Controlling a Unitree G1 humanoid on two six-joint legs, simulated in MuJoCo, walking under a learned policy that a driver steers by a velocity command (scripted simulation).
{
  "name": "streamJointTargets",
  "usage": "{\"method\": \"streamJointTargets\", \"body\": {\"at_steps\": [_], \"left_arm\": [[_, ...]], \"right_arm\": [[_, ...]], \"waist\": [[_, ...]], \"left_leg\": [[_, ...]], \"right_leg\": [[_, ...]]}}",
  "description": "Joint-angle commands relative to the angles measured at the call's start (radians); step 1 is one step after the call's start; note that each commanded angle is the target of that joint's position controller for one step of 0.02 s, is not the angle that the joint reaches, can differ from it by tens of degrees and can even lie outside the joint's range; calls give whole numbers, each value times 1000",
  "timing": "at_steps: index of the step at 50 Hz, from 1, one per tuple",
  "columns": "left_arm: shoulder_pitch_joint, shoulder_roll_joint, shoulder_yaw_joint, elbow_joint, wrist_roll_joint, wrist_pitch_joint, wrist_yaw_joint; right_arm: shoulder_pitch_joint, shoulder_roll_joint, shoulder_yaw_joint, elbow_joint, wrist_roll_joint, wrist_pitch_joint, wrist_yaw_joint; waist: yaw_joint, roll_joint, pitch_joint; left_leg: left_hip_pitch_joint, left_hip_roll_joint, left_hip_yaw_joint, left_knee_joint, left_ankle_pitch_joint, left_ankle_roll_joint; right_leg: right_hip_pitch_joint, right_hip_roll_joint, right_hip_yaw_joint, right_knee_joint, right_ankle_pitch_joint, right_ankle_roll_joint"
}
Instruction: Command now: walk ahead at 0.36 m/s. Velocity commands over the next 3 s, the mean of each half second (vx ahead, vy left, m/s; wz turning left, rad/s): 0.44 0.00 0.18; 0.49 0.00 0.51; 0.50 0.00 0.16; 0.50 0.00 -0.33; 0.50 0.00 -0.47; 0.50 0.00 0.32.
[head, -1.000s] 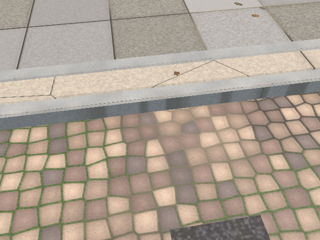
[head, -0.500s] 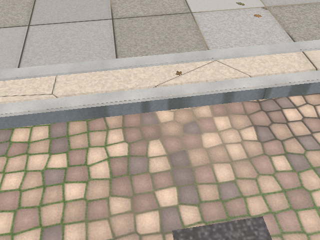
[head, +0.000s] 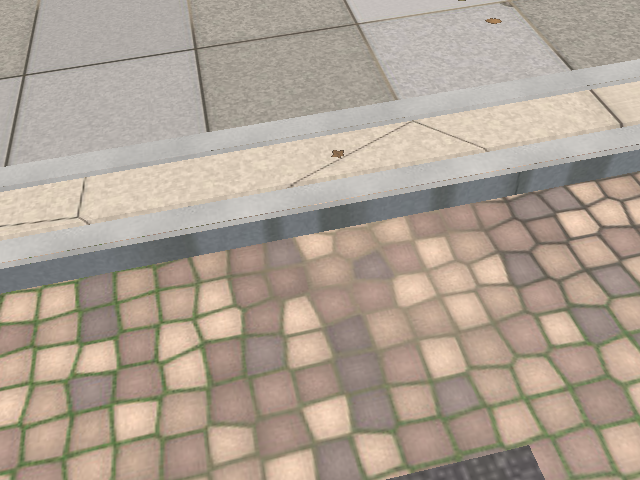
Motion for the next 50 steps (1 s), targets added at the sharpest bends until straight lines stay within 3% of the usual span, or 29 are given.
{"method": "streamJointTargets", "body": {"at_steps": [1, 2, 3, 4, 5, 6, 7, 8, 9, 11, 16, 19, 22, 24, 26, 27, 28, 29, 30, 31, 32, 33, 34, 36, 39, 44, 50], "left_arm": [[28, 26, 17, -56, -15, -23, -9], [161, 46, 34, -6, -18, -25, -3], [320, 109, 60, 35, -7, -31, 9], [464, 232, 87, 43, 10, -31, 19], [417, 198, 75, 54, 0, -14, 18], [272, 181, 66, 16, 0, -10, 18], [179, 143, 54, -15, -3, -16, 12], [135, 122, 43, -25, -4, -25, 10], [129, 89, 30, -21, -5, -34, 13], [170, 78, 21, -4, -2, -51, 21], [253, 79, 9, 15, 4, -67, 30], [254, 74, 2, 9, 1, -75, 36], [286, 96, 6, 20, -3, -79, 46], [281, 120, 12, 21, -3, -80, 54], [261, 149, 22, 15, 4, -69, 64], [250, 164, 27, 6, 6, -60, 63], [235, 176, 32, -7, 2, -55, 55], [222, 146, 27, -47, -1, -56, 44], [245, 79, 22, -115, -25, -60, 22], [119, 137, 29, -148, -11, -72, 17], [59, 142, 28, -176, -15, -85, 12], [64, 134, 29, -169, -13, -88, 15], [61, 125, 30, -173, 4, -74, 18], [89, 104, 27, -177, 26, -33, 13], [3, 109, 28, -222, 30, -3, 5], [-219, 130, 27, -312, 22, 5, -5], [-375, 117, 5, -381, 14, -14, -22]], "right_arm": [[-34, -123, -19, -39, 12, -21, 5], [-43, -121, -16, -43, 12, -28, 11], [-50, -108, -9, -52, 13, -37, 18], [-25, -27, 11, -100, 25, -39, 27], [-75, -72, -6, -117, 0, -37, 37], [-128, -62, -7, -143, -3, -32, 44], [-169, -52, -4, -152, -2, -36, 51], [-165, -40, -7, -151, 2, -36, 53], [-142, -37, -9, -147, -6, -27, 54], [-120, -33, -14, -141, -7, -3, 60], [-339, -45, -21, -223, 4, 16, 70], [-469, -26, -9, -276, 6, 10, 77], [-548, -31, -8, -316, 6, 8, 82], [-523, -51, -18, -318, 4, 4, 78], [-393, -82, -36, -286, 2, 1, 68], [-287, -104, -50, -253, 0, -2, 65], [-170, -138, -69, -218, -11, -6, 61], [-79, -227, -98, -214, -21, -4, 53], [-128, -289, -111, -233, -9, 10, 58], [-166, -272, -106, -235, 10, 18, 56], [-220, -228, -93, -242, 14, 17, 51], [-254, -181, -81, -242, 12, 11, 49], [-276, -156, -71, -246, 17, 3, 42], [-270, -150, -63, -246, 26, -16, 35], [-213, -197, -69, -241, 32, -29, 34], [-101, -203, -69, -244, 31, -19, 38], [-26, -190, -58, -234, 17, -22, 24]], "waist": [[93, 56, 166], [146, 16, 107], [216, -67, 16], [237, -312, -95], [194, -252, -64], [123, -147, 48], [100, -63, 100], [62, -48, 113], [34, -62, 109], [17, -79, 91], [41, -92, 141], [56, -103, 153], [70, -102, 153], [47, -110, 115], [-13, -140, 27], [-53, -148, -35], [-112, -134, -90], [-145, -27, -178], [-55, 192, -259], [-58, 19, -186], [-34, -28, -88], [13, -115, -18], [45, -126, 4], [79, -87, 0], [70, -44, 23], [-11, 12, 38], [-66, 36, 57]], "left_leg": [[-237, 234, -139, -39, 310, 152], [-320, 186, -83, 102, 465, 126], [-433, 120, 0, 347, 487, 88], [-632, -16, 98, 740, 103, 28], [-707, -21, -34, 916, -105, 52], [-761, 51, -57, 977, -25, 70], [-746, 88, -62, 940, 69, 74], [-698, 108, -58, 886, 114, 71], [-653, 120, -52, 842, 130, 59], [-639, 108, -31, 821, 159, 46], [-794, 88, -17, 680, 289, 40], [-738, 67, 40, 471, 380, 44], [-680, 45, 98, 333, 388, 72], [-613, 0, 134, 294, 339, 107], [-485, -61, 163, 298, 245, 152], [-375, -85, 159, 268, 219, 176], [-201, -83, 118, 185, 222, 208], [-1, 134, -168, 157, 114, 279], [219, 377, -776, -9, 115, 455], [170, 340, -712, -63, 79, 413], [52, 324, -587, -80, 137, 368], [-75, 284, -495, -99, 273, 323], [-163, 234, -417, -102, 371, 294], [-238, 181, -333, -110, 489, 276], [-259, 136, -282, -127, 544, 255], [-149, 113, -304, -115, 576, 182], [-12, 128, -299, -83, 687, 171]], "right_leg": [[115, 46, -55, -139, 109, -18], [326, 95, -71, -183, 132, -28], [537, 11, 47, -238, 73, -58], [669, -306, 559, -461, -218, -157], [567, -359, 792, -585, -279, -199], [458, -355, 673, -562, -326, -184], [354, -316, 556, -576, -205, -164], [291, -268, 452, -588, -85, -137], [254, -230, 370, -593, 21, -118], [267, -205, 252, -595, 190, -108], [325, -187, 85, -620, 399, -90], [323, -172, -6, -619, 519, -78], [398, -198, -55, -593, 662, -68], [476, -209, -94, -490, 949, -54], [527, -220, -126, -274, 1210, -45], [516, -224, -128, -108, 1210, -46], [421, -206, -142, 114, 1063, -35], [208, -150, -150, 461, 628, -15], [-191, 95, -26, 804, -159, 31], [-315, 19, 126, 802, -60, 8], [-329, -26, 125, 726, 35, 4], [-274, -61, 122, 628, 76, 9], [-213, -82, 128, 562, 79, 24], [-140, -92, 121, 478, 69, 56], [-192, -95, 88, 354, 138, 95], [-310, -71, 74, 135, 325, 115], [-282, -21, 41, -98, 384, 75]]}}
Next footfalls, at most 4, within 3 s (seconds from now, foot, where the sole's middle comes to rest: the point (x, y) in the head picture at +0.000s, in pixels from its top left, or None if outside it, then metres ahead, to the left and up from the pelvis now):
0.06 right None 0.13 -0.11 -0.77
0.56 left None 0.45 0.06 -0.77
1.12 right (322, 353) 0.82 0.03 -0.77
1.66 left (206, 312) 0.96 0.31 -0.77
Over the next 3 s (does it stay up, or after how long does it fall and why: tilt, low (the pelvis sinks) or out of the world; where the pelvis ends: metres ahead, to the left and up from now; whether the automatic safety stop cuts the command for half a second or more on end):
stays up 1.61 0.27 0.11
